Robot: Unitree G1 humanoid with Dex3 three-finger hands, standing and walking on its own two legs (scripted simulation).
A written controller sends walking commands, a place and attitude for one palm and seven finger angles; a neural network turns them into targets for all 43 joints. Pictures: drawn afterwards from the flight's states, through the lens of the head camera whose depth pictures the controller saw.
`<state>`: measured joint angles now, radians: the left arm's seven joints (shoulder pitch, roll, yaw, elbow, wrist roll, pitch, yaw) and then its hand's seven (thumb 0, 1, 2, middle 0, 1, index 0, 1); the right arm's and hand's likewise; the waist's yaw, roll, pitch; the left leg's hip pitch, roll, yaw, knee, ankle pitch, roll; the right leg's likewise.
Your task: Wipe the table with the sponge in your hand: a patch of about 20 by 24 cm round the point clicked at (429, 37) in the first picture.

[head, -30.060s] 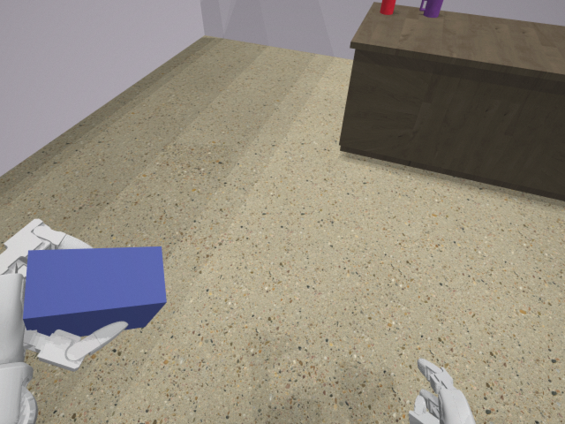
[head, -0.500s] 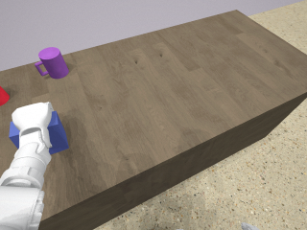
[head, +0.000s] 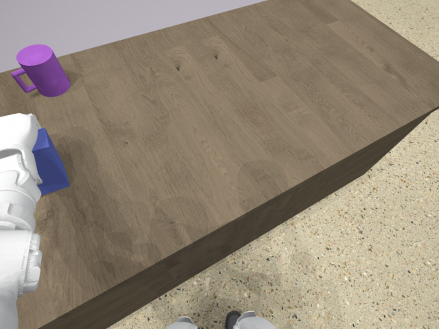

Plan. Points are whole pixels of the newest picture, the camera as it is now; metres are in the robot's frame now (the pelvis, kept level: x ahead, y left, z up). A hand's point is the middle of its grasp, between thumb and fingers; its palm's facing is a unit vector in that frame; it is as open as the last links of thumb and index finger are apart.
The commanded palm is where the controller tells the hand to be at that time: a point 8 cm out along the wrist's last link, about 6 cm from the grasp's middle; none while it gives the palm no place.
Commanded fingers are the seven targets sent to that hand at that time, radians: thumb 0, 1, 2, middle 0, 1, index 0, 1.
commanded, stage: slide across to the middle lane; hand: left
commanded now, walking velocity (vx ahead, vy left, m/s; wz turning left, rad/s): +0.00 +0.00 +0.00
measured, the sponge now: (29, 173) +0.41 +0.38 -0.03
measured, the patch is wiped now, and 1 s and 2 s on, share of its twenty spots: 0.40 0.45 0.75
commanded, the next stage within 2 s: wipe back along the middle lane in 0.70 s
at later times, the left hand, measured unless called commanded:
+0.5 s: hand (47, 142) +0.45 +0.33 +0.02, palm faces -0.13 -0.01 -0.99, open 10.3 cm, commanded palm +0.44 +0.30 +0.07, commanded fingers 0.00 0.10 1.30 -1.20 -1.60 -1.20 -1.60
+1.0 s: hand (70, 139) +0.46 +0.29 +0.02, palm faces -0.13 -0.02 -0.99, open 10.3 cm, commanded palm +0.43 +0.26 +0.06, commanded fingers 0.00 0.10 1.30 -1.20 -1.60 -1.20 -1.60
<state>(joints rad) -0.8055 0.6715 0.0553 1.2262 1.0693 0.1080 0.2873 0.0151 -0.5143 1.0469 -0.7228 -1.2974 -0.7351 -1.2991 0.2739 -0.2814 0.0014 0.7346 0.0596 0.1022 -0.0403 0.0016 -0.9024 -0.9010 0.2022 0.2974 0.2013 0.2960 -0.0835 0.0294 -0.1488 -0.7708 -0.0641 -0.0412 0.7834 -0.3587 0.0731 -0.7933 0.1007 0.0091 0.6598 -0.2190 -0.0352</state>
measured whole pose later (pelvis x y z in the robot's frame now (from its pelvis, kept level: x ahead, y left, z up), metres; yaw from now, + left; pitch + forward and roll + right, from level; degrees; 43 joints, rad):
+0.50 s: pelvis +0.03 +0.02 +0.01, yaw +1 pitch +18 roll -4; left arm -0.78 0.48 -0.06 1.15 1.03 0.22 0.33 0.00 -0.50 1.05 -0.69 -1.33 -0.71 -1.33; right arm 0.23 -0.23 -0.02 0.77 0.05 0.13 -0.01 0.00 -0.90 -0.90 0.20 0.30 0.20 0.30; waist -0.05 0.05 -0.16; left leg -0.63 -0.08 -0.06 0.70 -0.37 0.09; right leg -0.64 0.08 0.00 0.58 -0.24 -0.02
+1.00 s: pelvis +0.03 +0.01 +0.02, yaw +0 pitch +17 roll -3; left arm -0.79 0.43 -0.07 1.16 1.01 0.29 0.36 0.00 -0.50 1.05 -0.69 -1.33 -0.70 -1.33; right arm 0.24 -0.25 -0.02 0.78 0.04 0.13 -0.01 0.00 -0.90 -0.90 0.20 0.30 0.20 0.30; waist -0.06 0.04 -0.16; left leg -0.60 -0.07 -0.04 0.65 -0.35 0.08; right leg -0.62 0.10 0.02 0.54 -0.22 -0.03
